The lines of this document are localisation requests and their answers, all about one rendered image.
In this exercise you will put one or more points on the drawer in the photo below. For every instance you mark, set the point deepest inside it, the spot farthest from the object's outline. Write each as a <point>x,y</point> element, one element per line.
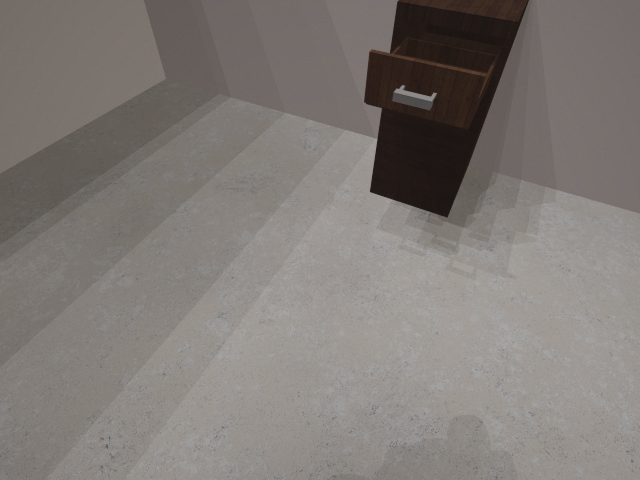
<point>458,76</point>

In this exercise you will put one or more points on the handle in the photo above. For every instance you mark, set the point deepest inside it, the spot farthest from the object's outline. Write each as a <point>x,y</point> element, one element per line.
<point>413,99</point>

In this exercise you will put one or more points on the cabinet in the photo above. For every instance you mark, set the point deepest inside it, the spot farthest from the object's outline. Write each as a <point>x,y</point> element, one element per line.
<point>420,162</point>

